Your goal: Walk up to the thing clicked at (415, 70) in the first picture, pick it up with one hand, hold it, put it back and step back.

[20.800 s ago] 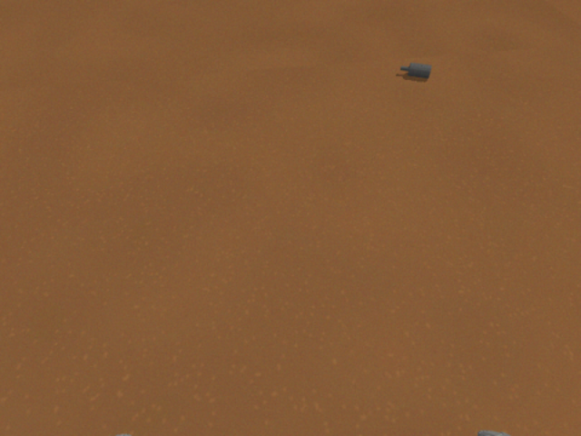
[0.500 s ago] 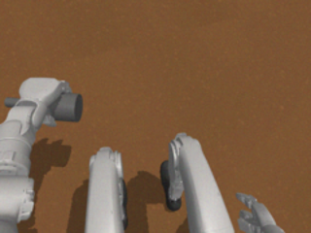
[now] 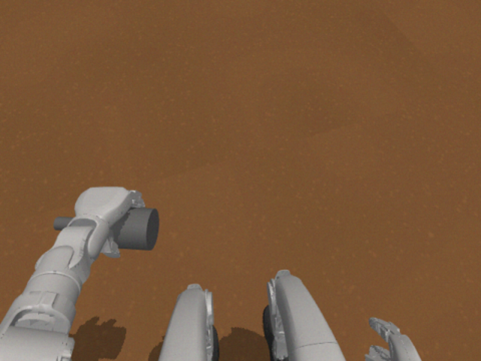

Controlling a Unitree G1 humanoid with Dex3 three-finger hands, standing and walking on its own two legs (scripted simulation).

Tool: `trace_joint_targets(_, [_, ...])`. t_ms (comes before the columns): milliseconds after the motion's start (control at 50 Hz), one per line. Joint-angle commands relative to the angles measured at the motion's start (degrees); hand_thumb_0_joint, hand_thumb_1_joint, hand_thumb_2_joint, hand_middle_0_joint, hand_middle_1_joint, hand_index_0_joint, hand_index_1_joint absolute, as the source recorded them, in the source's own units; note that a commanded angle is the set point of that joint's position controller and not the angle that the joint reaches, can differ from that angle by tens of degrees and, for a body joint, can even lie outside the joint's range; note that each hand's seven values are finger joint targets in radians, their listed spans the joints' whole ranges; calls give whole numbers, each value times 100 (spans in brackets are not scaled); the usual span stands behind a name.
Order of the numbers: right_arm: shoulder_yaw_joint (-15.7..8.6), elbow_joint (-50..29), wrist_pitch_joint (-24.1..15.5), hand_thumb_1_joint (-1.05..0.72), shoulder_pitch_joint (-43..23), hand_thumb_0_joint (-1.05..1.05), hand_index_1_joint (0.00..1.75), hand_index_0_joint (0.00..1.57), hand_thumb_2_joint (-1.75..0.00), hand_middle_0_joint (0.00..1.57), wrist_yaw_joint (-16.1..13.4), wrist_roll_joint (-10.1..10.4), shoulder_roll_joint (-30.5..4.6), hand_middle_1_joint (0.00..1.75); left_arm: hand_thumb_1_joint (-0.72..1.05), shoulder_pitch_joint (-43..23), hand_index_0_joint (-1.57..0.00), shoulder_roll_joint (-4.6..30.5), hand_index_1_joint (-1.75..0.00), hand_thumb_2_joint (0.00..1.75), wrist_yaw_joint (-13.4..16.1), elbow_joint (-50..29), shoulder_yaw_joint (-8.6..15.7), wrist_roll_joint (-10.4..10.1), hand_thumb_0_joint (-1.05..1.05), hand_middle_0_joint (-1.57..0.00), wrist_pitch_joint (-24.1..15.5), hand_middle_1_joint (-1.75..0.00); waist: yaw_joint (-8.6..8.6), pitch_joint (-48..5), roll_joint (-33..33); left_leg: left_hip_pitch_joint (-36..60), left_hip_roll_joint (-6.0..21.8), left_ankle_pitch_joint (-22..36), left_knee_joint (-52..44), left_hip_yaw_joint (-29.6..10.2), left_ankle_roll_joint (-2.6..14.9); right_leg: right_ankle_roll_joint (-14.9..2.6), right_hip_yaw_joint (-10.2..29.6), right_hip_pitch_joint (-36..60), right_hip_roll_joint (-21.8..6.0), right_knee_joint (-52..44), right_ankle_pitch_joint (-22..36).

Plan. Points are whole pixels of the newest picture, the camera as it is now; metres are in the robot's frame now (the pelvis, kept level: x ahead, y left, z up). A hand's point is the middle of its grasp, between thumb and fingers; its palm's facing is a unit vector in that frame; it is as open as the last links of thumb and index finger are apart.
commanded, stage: lift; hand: left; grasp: from above
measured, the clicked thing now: (105, 226) +0.37 +0.25 -0.11
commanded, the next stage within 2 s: hold in 0.58 s
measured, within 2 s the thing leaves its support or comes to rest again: neither
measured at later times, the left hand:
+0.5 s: hand (96, 206) +0.36 +0.22 +0.02, palm faces -0.48 -0.02 -0.87, open 10.6 cm
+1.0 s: hand (86, 189) +0.36 +0.21 +0.07, palm faces -0.51 -0.01 -0.86, open 10.6 cm
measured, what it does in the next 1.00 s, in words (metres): rises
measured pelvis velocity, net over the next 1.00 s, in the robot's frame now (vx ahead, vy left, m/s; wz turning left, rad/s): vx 0.06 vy -0.01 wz -0.01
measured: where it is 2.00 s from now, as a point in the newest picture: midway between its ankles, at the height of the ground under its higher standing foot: outside the picture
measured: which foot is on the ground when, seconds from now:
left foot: down 0.00-1.00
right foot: down 0.00-1.00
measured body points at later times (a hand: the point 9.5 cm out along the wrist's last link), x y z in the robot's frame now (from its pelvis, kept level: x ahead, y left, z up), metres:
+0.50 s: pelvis +0.04 +0.00 +0.10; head +0.10 +0.01 +0.55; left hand +0.38 +0.22 +0.07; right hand +0.13 -0.27 -0.02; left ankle +0.05 +0.09 -0.58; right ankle +0.09 -0.14 -0.58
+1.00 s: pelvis +0.06 -0.01 +0.13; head +0.10 -0.01 +0.58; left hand +0.38 +0.21 +0.12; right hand +0.17 -0.27 +0.01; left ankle +0.05 +0.09 -0.58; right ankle +0.09 -0.14 -0.58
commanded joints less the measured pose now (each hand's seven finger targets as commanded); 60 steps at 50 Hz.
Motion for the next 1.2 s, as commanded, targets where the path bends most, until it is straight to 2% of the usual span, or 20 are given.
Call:
trace_joint_targets(0, [-366,-344,-264,-90,363,0,30,20,-90,20,-156,10,-1009,30,78,-1880,-116,1202,-51,92,356,-958,434,-95,0,-127,19,-39,-7,-2113,493,2318,50,659,-2199,-399,-161,-239,25,1837,200,-1500,379])
trace_joint_targets(20, [-351,-345,-286,-90,366,0,30,20,-90,20,-157,18,-1003,30,77,-1871,-116,1173,-49,91,365,-897,416,-107,0,-127,23,-38,-9,-1972,521,2410,58,591,-2361,-420,-169,-236,26,1908,200,-1611,332])
trace_joint_targets(40, [-339,-334,-309,-90,368,0,30,20,-90,20,-151,20,-978,30,76,-1864,-115,960,-50,89,355,-897,258,-108,0,-125,19,-40,-31,-1859,513,2505,75,622,-2465,-423,-175,-239,18,1982,215,-1711,376])
trace_joint_targets(80, [-363,-320,-342,-90,360,0,30,20,-90,20,-156,14,-997,30,77,-1741,-115,1135,-51,90,392,-816,395,-60,0,-125,30,-41,69,-1843,437,2729,81,685,-2672,-419,-177,-233,26,2240,219,-1923,432])
trace_joint_targets(100, [-344,-366,-360,-90,363,0,30,20,-90,20,-151,18,-975,30,77,-1806,-116,901,-50,89,372,-899,210,-83,0,-125,26,-41,22,-1756,434,2791,79,680,-2790,-396,-165,-237,17,2358,246,-2034,462])
trace_joint_targets(120, [-344,-359,-381,-90,369,0,30,20,-90,20,-148,12,-973,30,78,-1825,-116,857,-51,89,371,-945,182,-77,0,-125,25,-41,55,-1741,444,2922,81,710,-2896,-403,-170,-228,19,2453,248,-2119,513])
trace_joint_targets(160, [-354,-375,-399,-90,370,0,30,20,-90,20,-152,27,-989,30,81,-1585,-118,997,-52,88,387,-834,284,-58,0,-126,59,-43,141,-1601,346,3041,50,823,-3058,-315,-159,-235,41,2724,251,-2358,568])
trace_joint_targets(220, [-366,-383,-424,-90,363,0,30,20,-90,20,-146,14,-985,30,81,-1628,-118,917,-53,88,379,-953,205,-36,0,-125,91,-44,143,-1579,370,3427,35,1279,-3234,-206,-176,-253,59,3037,250,-2599,909])
trace_joint_targets(360, [-432,-380,-418,-90,395,0,30,20,-90,20,-144,12,-982,30,80,-1551,-116,1046,-53,85,398,-1240,335,-41,0,-122,180,-46,253,-1662,348,4147,-6,2209,-3594,-73,-210,-276,123,3783,255,-3108,1549])
trace_joint_targets(500, [-452,-491,-363,-89,298,0,30,20,-90,20,-135,40,-973,30,82,-1165,-117,762,-54,89,212,-1394,145,-169,0,-123,253,-48,270,-1356,271,4594,-4,2401,-4071,-57,-226,-279,130,4214,249,-3567,1681])
trace_joint_targets(660, [-438,-591,-283,-89,187,0,30,20,-90,20,-189,56,-957,30,86,-1168,-120,898,-56,91,14,-1638,209,-233,0,-125,223,-50,307,-1304,135,5009,-8,2864,-4363,-24,-226,-280,178,4680,236,-3896,2028])
trace_joint_targets(720, [-420,-630,-246,-89,156,0,30,20,-90,20,-202,56,-953,30,86,-1164,-119,930,-59,93,-40,-1766,257,-271,0,-124,198,-53,299,-1209,166,5072,-35,2750,-4504,1,-215,-278,216,4779,232,-4031,1981])
trace_joint_targets(800, [-426,-640,-204,-89,89,0,30,20,-90,20,-216,42,-977,30,87,-1077,-119,1015,-58,96,-222,-1879,256,-237,0,-125,116,-52,352,-1205,217,5290,-6,3073,-4606,-35,-257,-296,215,4891,236,-4084,2138])
trace_joint_targets(860, [-422,-649,-182,-89,75,0,30,20,-90,20,-220,52,-958,30,87,-1119,-119,939,-60,98,-312,-2078,214,-326,0,-125,60,-54,344,-1310,188,5424,-18,3326,-4640,-10,-246,-291,228,5101,238,-4113,2380])
trace_joint_targets(900, [-423,-663,-162,-89,51,0,30,20,-90,20,-225,54,-968,30,86,-835,-119,976,-61,100,-332,-1874,288,-304,0,-125,72,-54,379,-1179,93,5390,-43,3396,-4657,14,-227,-286,235,5180,223,-4166,2470])
trace_joint_targets(940, [-424,-686,-141,-89,33,0,30,20,-90,20,-224,53,-967,30,85,-961,-118,1001,-61,100,-371,-2055,294,-339,0,-124,37,-54,360,-1213,81,5415,-29,3488,-4686,-5,-231,-281,243,5220,215,-4174,2536])
trace_joint_targets(1060, [-405,-745,-102,-89,-120,0,30,20,-90,20,-238,56,-928,30,85,-856,-117,970,-60,97,-422,-2222,289,-333,0,-123,1,-54,411,-1004,174,5463,-66,3143,-4900,30,-226,-279,254,5280,203,-4335,2298])
trace_joint_targets(1080, [-412,-775,-96,-89,-160,0,30,20,-90,20,-245,55,-959,30,85,-739,-118,1059,-59,97,-432,-2102,375,-344,0,-124,-2,-53,438,-939,107,5484,-69,3087,-4914,25,-213,-268,252,5296,202,-4386,2249])
trace_joint_targets(1140, [-409,-755,-91,-89,-152,0,30,20,-90,20,-252,59,-932,30,84,-805,-117,1033,-61,97,-463,-2245,333,-305,0,-123,-26,-55,443,-1107,126,5575,-68,3343,-4910,35,-225,-278,267,5418,195,-4330,2454])
trace_joint_targets(1180, [-406,-794,-81,-89,-181,0,30,20,-90,20,-262,69,-939,30,85,-978,-117,1061,-63,100,-445,-2416,357,-354,0,-123,-47,-57,449,-1082,105,5560,-86,3227,-4940,65,-191,-262,277,5478,204,-4410,2421])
